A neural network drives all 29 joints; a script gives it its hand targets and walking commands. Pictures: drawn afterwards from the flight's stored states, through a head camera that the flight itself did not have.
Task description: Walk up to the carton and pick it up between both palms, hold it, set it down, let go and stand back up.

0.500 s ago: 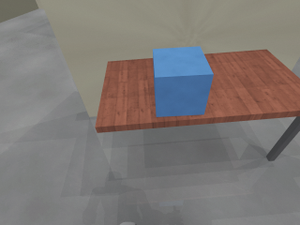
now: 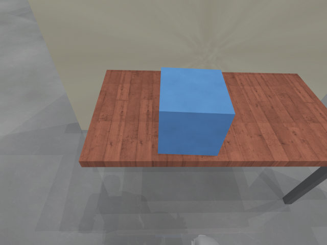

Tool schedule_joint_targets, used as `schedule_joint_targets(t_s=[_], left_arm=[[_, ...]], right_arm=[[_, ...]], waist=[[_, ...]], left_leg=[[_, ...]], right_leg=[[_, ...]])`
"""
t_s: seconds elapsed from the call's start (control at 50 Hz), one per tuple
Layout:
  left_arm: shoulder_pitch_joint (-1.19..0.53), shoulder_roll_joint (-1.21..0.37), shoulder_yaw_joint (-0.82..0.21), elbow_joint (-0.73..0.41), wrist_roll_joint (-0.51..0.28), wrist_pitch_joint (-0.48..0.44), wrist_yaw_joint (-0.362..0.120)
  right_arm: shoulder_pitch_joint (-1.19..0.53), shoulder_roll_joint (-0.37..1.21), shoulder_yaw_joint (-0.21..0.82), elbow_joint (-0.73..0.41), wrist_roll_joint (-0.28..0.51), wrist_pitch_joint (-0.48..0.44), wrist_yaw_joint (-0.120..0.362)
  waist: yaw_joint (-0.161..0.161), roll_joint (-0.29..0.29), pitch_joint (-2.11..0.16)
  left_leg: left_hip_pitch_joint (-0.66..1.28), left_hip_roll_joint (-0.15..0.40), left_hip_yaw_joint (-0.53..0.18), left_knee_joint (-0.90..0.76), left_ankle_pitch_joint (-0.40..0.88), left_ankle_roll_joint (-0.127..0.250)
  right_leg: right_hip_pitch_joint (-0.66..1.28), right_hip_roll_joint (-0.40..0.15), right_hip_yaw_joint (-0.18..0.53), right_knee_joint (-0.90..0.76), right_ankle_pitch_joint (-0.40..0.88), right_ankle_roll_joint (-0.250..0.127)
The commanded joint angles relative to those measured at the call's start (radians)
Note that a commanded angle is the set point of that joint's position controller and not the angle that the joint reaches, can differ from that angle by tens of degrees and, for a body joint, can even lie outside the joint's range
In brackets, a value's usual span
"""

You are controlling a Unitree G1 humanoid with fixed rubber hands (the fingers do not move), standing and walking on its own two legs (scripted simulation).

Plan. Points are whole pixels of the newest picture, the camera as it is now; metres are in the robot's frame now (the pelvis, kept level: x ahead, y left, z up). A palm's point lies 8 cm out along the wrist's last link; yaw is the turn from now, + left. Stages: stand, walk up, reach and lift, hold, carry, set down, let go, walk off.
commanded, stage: walk up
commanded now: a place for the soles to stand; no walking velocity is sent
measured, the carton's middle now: (189, 111) +0.63 -0.08 -0.08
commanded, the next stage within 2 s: reach and lift in 1.72 s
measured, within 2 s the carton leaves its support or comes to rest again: neither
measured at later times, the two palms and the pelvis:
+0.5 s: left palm out of the picture +0.14 +0.18 -0.09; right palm (292, 223) +0.23 -0.35 -0.11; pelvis +0.10 -0.10 -0.01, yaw +5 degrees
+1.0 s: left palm (86, 235) +0.18 +0.21 -0.09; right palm (285, 216) +0.24 -0.33 -0.10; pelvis +0.11 -0.07 +0.00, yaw +5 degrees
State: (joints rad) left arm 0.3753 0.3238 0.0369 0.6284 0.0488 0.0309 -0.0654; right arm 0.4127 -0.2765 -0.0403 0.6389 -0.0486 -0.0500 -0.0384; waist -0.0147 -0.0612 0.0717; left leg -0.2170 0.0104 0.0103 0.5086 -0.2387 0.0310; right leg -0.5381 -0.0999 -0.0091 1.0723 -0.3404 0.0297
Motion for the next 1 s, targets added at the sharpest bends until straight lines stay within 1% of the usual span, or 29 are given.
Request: schedule_joint_targets(t_s=[0.0,0.06,0.08,0.1,0.12,0.14,0.16,0.18,0.2,0.22,0.24,0.26,0.3,0.34,0.38,0.44,0.46,0.48,0.5,0.52,0.54,0.56,0.58,0.6,0.62,0.66,0.72,0.8,0.98], left_arm=[[0.029,0.027,0.021,-0.061,-0.004,-0.016,-0.023],[0.004,0.031,0.033,-0.057,-0.008,-0.036,-0.004],[0.043,0.038,0.039,-0.050,-0.006,-0.045,0.007],[0.091,0.055,0.046,-0.033,-0.003,-0.054,0.020],[0.134,0.081,0.055,-0.018,0.001,-0.063,0.035],[0.177,0.147,0.072,-0.024,0.009,-0.072,0.048],[0.155,0.215,0.073,-0.059,0.003,-0.065,0.060],[0.101,0.238,0.085,-0.061,-0.017,-0.048,0.067],[0.057,0.194,0.063,-0.064,-0.028,-0.044,0.074],[0.031,0.156,0.048,-0.063,-0.024,-0.044,0.078],[0.006,0.137,0.038,-0.068,-0.015,-0.045,0.081],[-0.017,0.114,0.025,-0.072,-0.014,-0.049,0.081],[-0.021,0.097,0.017,-0.071,-0.013,-0.057,0.082],[-0.002,0.108,0.018,-0.072,-0.015,-0.059,0.086],[0.016,0.126,0.023,-0.075,-0.018,-0.052,0.091],[0.016,0.154,0.030,-0.091,-0.023,-0.036,0.094],[0.005,0.156,0.027,-0.095,-0.025,-0.032,0.093],[-0.018,0.160,0.022,-0.100,-0.029,-0.029,0.090],[-0.029,0.152,0.014,-0.103,-0.035,-0.028,0.083],[0.002,0.115,0.001,-0.109,-0.042,-0.033,0.077],[0.063,0.057,-0.019,-0.115,-0.054,-0.038,0.073],[0.070,0.040,-0.021,-0.101,-0.058,-0.031,0.080],[0.050,0.056,-0.014,-0.101,-0.048,-0.030,0.082],[0.027,0.088,-0.002,-0.105,-0.043,-0.037,0.080],[0.018,0.107,0.003,-0.102,-0.039,-0.043,0.079],[0.033,0.130,0.012,-0.098,-0.032,-0.049,0.076],[0.018,0.126,0.010,-0.104,-0.037,-0.053,0.072],[0.022,0.110,0.007,-0.106,-0.035,-0.057,0.069],[0.002,0.112,0.013,-0.108,-0.035,-0.052,0.073]], right_arm=[[-0.024,-0.173,-0.062,-0.056,0.000,-0.034,0.003],[-0.020,-0.181,-0.059,-0.065,0.005,-0.019,0.021],[-0.032,-0.185,-0.054,-0.070,0.004,-0.010,0.026],[-0.028,-0.164,-0.043,-0.077,0.004,0.000,0.029],[0.028,-0.113,-0.025,-0.077,0.003,0.008,0.032],[0.093,-0.045,0.005,-0.095,0.003,0.013,0.034],[0.140,-0.036,0.004,-0.116,0.010,0.029,0.025],[0.098,-0.102,-0.017,-0.118,0.011,0.056,0.007],[0.036,-0.139,-0.028,-0.121,0.007,0.067,0.003],[0.038,-0.129,-0.026,-0.107,0.018,0.067,0.005],[0.063,-0.114,-0.023,-0.082,0.024,0.065,0.007],[0.087,-0.101,-0.023,-0.070,0.021,0.063,0.013],[0.077,-0.084,-0.017,-0.053,0.015,0.067,0.023],[0.030,-0.067,-0.010,-0.058,0.012,0.074,0.027],[-0.017,-0.062,-0.009,-0.064,0.012,0.080,0.030],[-0.073,-0.068,-0.014,-0.075,0.011,0.085,0.036],[-0.072,-0.071,-0.015,-0.073,0.015,0.081,0.038],[-0.063,-0.079,-0.018,-0.071,0.018,0.074,0.041],[-0.059,-0.095,-0.021,-0.070,0.022,0.063,0.041],[-0.071,-0.138,-0.029,-0.071,0.016,0.056,0.041],[-0.095,-0.176,-0.035,-0.069,0.017,0.053,0.039],[-0.150,-0.180,-0.029,-0.063,0.049,0.061,0.038],[-0.188,-0.155,-0.017,-0.057,0.059,0.062,0.042],[-0.198,-0.130,-0.005,-0.053,0.059,0.063,0.048],[-0.194,-0.124,0.000,-0.052,0.055,0.064,0.051],[-0.176,-0.125,0.004,-0.048,0.050,0.068,0.056],[-0.166,-0.131,0.002,-0.039,0.044,0.062,0.062],[-0.177,-0.142,0.002,-0.035,0.046,0.050,0.065],[-0.166,-0.151,0.002,-0.030,0.048,0.052,0.069]], waist=[[0.018,0.212,0.037],[0.011,0.201,0.020],[0.038,0.182,-0.005],[0.062,0.118,-0.032],[0.073,0.012,-0.067],[0.097,-0.158,-0.125],[0.074,-0.221,-0.130],[0.081,-0.166,-0.092],[0.069,-0.082,0.010],[0.053,-0.064,0.034],[0.034,-0.071,0.019],[0.017,-0.076,-0.015],[0.017,-0.062,-0.042],[0.029,-0.068,-0.052],[0.041,-0.075,-0.065],[0.046,-0.085,-0.057],[0.032,-0.067,-0.062],[0.009,-0.048,-0.063],[-0.008,-0.011,-0.068],[-0.006,0.070,-0.101],[0.016,0.184,-0.148],[0.035,0.188,-0.136],[0.040,0.165,-0.106],[0.033,0.134,-0.083],[0.025,0.118,-0.068],[0.021,0.099,-0.039],[0.014,0.062,-0.018],[0.021,0.083,-0.057],[0.020,0.083,-0.080]], left_leg=[[-0.128,0.184,-0.155,-0.209,-0.097,0.178],[-0.207,0.170,-0.112,-0.124,-0.078,0.150],[-0.231,0.165,-0.099,-0.055,-0.057,0.135],[-0.254,0.139,-0.084,0.041,-0.037,0.106],[-0.273,0.081,-0.059,0.192,-0.094,0.067],[-0.346,0.008,-0.008,0.441,-0.262,0.007],[-0.385,-0.055,-0.017,0.616,-0.458,-0.034],[-0.373,-0.017,-0.083,0.707,-0.436,-0.033],[-0.386,0.009,-0.119,0.734,-0.349,-0.037],[-0.383,0.018,-0.117,0.714,-0.291,-0.040],[-0.346,0.035,-0.111,0.656,-0.253,-0.043],[-0.275,0.040,-0.100,0.589,-0.245,-0.055],[-0.206,0.028,-0.067,0.506,-0.221,-0.067],[-0.191,0.029,-0.044,0.394,-0.192,-0.064],[-0.164,0.019,-0.018,0.329,-0.163,-0.056],[-0.112,0.011,0.001,0.239,-0.142,-0.035],[-0.069,0.009,0.000,0.168,-0.097,-0.025],[0.002,0.007,-0.002,0.067,-0.019,-0.011],[0.080,0.018,-0.037,-0.021,0.080,0.008],[0.147,0.097,-0.143,-0.030,0.159,0.048],[0.138,0.211,-0.290,-0.074,0.178,0.105],[-0.035,0.247,-0.260,-0.092,0.130,0.163],[-0.103,0.194,-0.201,-0.085,0.068,0.136],[-0.115,0.137,-0.152,-0.069,0.051,0.092],[-0.113,0.107,-0.125,-0.051,0.055,0.064],[-0.090,0.082,-0.102,-0.017,0.012,0.040],[-0.054,0.083,-0.119,-0.016,0.028,0.037],[-0.080,0.085,-0.125,-0.043,0.033,0.040],[-0.108,0.084,-0.134,-0.063,0.051,0.045]], right_leg=[[0.066,-0.033,0.014,-0.225,0.112,-0.006],[0.238,0.021,-0.047,-0.364,0.165,-0.022],[0.332,0.038,-0.062,-0.422,0.215,-0.028],[0.426,0.066,-0.080,-0.467,0.248,-0.035],[0.510,0.064,-0.063,-0.521,0.214,-0.046],[0.584,-0.110,0.156,-0.590,0.126,-0.102],[0.503,-0.314,0.470,-0.703,0.070,-0.211],[0.363,-0.366,0.579,-0.817,-0.101,-0.312],[0.287,-0.325,0.503,-0.815,-0.070,-0.287],[0.284,-0.268,0.361,-0.761,0.076,-0.260],[0.276,-0.233,0.263,-0.728,0.202,-0.236],[0.257,-0.212,0.196,-0.713,0.266,-0.227],[0.252,-0.192,0.134,-0.694,0.371,-0.224],[0.287,-0.194,0.112,-0.658,0.463,-0.225],[0.297,-0.196,0.113,-0.636,0.482,-0.216],[0.264,-0.210,0.135,-0.627,0.413,-0.216],[0.239,-0.202,0.127,-0.613,0.382,-0.206],[0.190,-0.189,0.115,-0.598,0.325,-0.185],[0.136,-0.166,0.094,-0.571,0.274,-0.148],[0.081,-0.122,0.040,-0.511,0.194,-0.100],[0.096,-0.023,-0.043,-0.423,0.034,-0.050],[0.250,0.029,-0.064,-0.446,-0.069,-0.036],[0.310,0.023,-0.042,-0.510,-0.018,-0.038],[0.317,0.010,-0.032,-0.548,0.057,-0.040],[0.312,-0.010,-0.022,-0.570,0.103,-0.046],[0.258,-0.060,0.030,-0.629,0.066,-0.070],[0.211,-0.070,0.041,-0.669,0.022,-0.078],[0.281,-0.048,0.008,-0.640,0.057,-0.069],[0.336,-0.037,-0.017,-0.603,0.099,-0.069]])
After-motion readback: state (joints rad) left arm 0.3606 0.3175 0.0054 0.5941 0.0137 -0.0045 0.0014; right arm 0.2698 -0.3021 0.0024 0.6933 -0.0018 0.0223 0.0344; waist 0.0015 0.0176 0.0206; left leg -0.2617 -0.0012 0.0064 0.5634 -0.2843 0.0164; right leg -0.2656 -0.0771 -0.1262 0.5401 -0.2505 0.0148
